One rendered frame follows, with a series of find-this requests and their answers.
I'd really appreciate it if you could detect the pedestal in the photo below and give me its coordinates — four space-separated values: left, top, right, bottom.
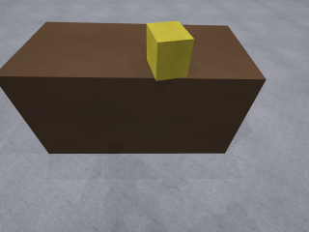
0 21 266 154

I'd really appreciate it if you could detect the carton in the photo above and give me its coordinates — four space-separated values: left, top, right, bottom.
146 21 194 81

